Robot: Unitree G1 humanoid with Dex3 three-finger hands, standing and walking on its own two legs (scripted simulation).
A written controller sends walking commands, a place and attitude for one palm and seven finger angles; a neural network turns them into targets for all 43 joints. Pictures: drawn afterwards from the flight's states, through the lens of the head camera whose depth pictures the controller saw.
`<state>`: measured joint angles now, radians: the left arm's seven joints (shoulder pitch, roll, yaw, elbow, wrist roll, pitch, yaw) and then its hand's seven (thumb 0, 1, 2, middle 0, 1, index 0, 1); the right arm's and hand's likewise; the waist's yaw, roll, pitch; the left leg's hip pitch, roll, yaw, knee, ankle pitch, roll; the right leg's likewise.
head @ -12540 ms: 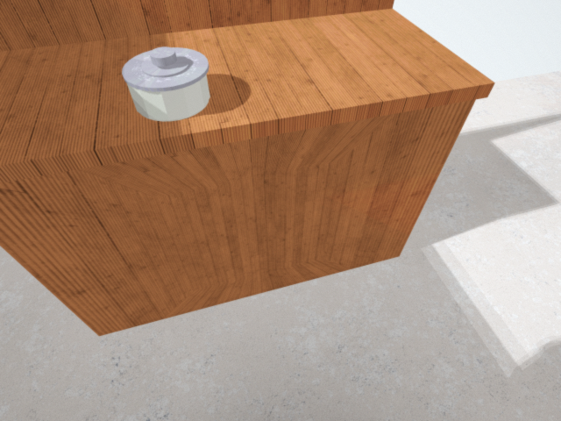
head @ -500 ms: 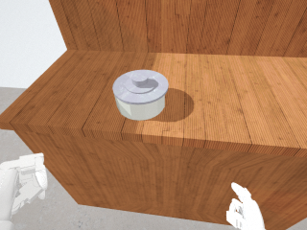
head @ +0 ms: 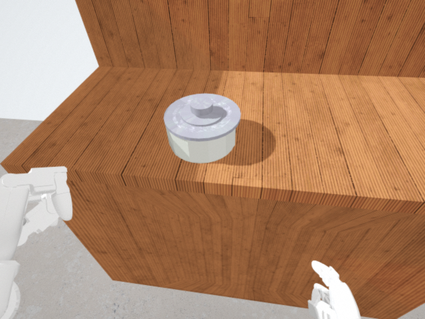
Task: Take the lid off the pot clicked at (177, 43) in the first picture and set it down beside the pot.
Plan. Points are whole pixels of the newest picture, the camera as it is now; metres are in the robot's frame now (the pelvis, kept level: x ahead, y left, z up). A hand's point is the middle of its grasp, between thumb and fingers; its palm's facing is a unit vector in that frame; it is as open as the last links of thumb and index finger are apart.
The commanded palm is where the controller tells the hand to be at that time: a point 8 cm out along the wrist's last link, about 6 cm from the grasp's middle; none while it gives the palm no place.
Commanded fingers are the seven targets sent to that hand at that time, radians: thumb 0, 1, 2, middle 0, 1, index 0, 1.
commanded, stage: reach forward and open the fingers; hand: left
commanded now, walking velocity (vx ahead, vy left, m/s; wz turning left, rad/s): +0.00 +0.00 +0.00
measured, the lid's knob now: (201, 106) +0.51 +0.10 +0.15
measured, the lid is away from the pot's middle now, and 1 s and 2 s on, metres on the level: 0.00 0.00 0.00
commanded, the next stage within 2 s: move the open hand above the knob in 1.02 s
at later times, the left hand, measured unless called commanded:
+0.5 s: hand (43, 201) +0.20 +0.27 +0.19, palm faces +0.03 -0.03 -1.00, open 4.7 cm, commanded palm +0.17 +0.26 +0.26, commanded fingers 0.00 -0.09 1.53 -1.02 -0.44 -1.02 -0.44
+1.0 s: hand (41, 175) +0.23 +0.28 +0.21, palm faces +0.00 +0.00 -1.00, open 9.8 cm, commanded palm +0.19 +0.28 +0.28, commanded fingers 0.00 -0.41 1.74 -0.88 -0.08 -0.88 -0.08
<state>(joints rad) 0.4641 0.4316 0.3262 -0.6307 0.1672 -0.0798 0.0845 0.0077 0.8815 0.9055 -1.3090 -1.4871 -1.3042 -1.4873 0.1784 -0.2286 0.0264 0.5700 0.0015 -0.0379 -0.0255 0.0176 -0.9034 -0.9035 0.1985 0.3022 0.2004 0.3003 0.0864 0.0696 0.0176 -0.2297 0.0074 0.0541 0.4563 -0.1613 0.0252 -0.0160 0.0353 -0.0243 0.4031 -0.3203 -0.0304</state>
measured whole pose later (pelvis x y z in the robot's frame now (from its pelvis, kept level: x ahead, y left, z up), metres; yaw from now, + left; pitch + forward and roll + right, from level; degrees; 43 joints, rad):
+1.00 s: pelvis -0.07 +0.03 -0.01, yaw +2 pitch -5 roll -2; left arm -0.36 0.71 0.00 -0.10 0.75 0.11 -0.45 0.00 -0.39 1.72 -0.92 -0.11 -0.91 -0.11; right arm 0.11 -0.29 0.04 0.60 0.05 0.05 0.01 0.02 -0.91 -0.90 0.20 0.30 0.20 0.30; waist 0.08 0.14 0.04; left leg -0.31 -0.03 0.03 0.44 -0.04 0.07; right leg -0.15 0.00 -0.05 0.53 -0.29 0.00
